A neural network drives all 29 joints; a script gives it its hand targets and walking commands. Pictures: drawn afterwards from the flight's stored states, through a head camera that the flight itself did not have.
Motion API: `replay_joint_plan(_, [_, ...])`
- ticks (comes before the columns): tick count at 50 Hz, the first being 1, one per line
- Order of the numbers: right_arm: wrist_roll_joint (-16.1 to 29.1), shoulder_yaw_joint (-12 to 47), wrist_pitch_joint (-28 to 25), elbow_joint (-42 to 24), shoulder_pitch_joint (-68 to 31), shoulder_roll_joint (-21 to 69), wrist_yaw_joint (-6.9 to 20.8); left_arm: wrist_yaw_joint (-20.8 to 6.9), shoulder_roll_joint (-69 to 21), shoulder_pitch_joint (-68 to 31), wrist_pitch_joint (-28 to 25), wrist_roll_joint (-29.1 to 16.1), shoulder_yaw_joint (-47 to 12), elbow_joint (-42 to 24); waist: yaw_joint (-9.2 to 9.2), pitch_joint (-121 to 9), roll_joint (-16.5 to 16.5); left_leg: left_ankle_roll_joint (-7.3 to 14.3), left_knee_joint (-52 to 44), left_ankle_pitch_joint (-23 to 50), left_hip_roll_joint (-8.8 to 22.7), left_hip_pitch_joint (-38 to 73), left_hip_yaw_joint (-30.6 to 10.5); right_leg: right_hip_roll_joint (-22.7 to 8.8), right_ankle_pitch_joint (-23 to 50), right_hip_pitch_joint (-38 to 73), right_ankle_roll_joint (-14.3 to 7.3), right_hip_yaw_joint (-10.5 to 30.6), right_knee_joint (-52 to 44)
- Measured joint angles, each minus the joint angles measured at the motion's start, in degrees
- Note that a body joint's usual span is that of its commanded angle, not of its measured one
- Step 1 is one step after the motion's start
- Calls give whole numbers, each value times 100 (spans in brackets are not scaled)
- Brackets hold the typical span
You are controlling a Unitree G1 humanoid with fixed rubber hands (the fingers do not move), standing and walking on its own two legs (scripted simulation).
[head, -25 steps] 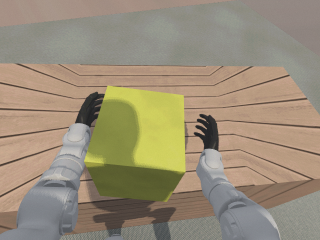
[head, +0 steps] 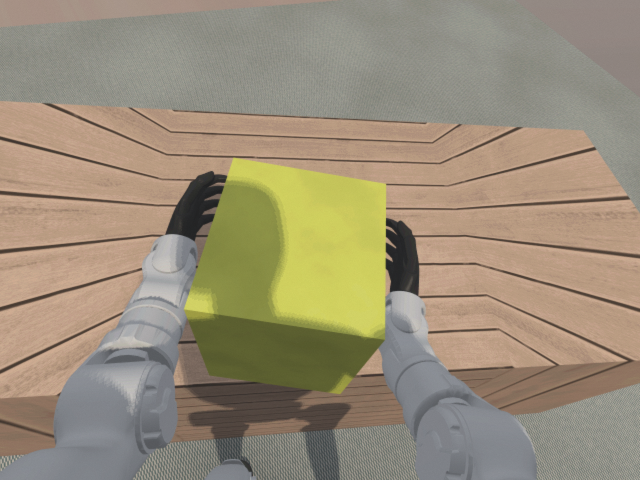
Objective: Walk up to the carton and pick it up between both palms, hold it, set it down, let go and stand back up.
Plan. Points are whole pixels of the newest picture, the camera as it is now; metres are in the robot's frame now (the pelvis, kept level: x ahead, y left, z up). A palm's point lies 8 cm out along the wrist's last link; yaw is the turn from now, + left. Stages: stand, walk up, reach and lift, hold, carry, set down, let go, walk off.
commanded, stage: reach and lift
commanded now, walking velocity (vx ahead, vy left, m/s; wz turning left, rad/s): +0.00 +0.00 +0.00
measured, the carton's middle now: (291, 286) +0.36 +0.03 -0.03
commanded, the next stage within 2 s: none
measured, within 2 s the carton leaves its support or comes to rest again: leaves its support in 1.50 s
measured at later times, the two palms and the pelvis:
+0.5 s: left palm (186, 227) +0.40 +0.17 +0.03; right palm (403, 282) +0.35 -0.12 +0.01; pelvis +0.02 -0.01 +0.01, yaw +1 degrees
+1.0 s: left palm (185, 231) +0.40 +0.18 +0.03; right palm (404, 281) +0.35 -0.12 +0.01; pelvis +0.01 -0.01 +0.01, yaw +1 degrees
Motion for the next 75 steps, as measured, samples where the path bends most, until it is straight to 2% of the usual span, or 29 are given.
replay_joint_plan(3, [-221, -233, -83, -73, 58, 47, 49, -67, -76, 1, -37, 260, 221, -31, 43, 64, -18, 7, -75, 20, -8, 103, 23, -12, 28, 96, 3, 15, -78])
replay_joint_plan(8, [-861, -871, -142, -237, 127, 182, 147, -190, -211, -59, -133, 872, 706, -10, 109, 259, -108, 26, -328, 95, -49, 412, 67, -60, 90, 381, -11, 29, -297])
replay_joint_plan(12, [-1170, -1192, -204, -454, 313, 289, 218, -224, -347, 33, -110, 1190, 829, -211, 176, 319, -175, 10, -568, 173, -67, 623, 67, -78, 189, 624, -57, -1, -591])
replay_joint_plan(20, [-1370, -1221, -399, -507, 553, 331, 191, -291, -453, 275, -96, 1440, 853, -499, 235, 326, -171, -17, -837, 227, -67, 890, 63, -81, 320, 962, -84, -58, -1002])
replay_joint_plan(27, [-1478, -1205, -495, -504, 583, 348, 99, -469, -486, 303, -80, 1629, 1022, -629, 322, 442, -210, -55, -977, 277, -33, 1056, 78, -56, 354, 1105, -82, -72, -1104])
replay_joint_plan(36, [-1436, -1102, -536, -573, 576, 375, 18, -643, -500, 323, 65, 1779, 1105, -919, 388, 458, -258, -106, -1035, 352, 37, 969, 64, 9, 413, 1013, -122, -114, -1138])
replay_joint_plan(56, [-1339, -977, -546, -550, 528, 281, 17, -630, -573, 340, 230, 1682, 1057, -1143, 361, 474, -322, -64, -1145, 441, 8, 932, 149, -45, 468, 946, -108, -129, -1187])
replay_joint_plan(64, [-1188, -911, -655, -362, 481, 201, 22, -483, -563, 361, 301, 1533, 869, -1137, 367, 348, -320, -47, -1093, 430, 33, 783, 195, -30, 518, 824, -112, -104, -1224])
replay_joint_plan(75, [-956, -686, -814, -296, 567, 15, -7, -196, -586, 278, 151, 1088, 460, -874, 343, 245, -190, -47, -1149, 486, 31, 747, 206, -36, 574, 786, -106, -124, -1273])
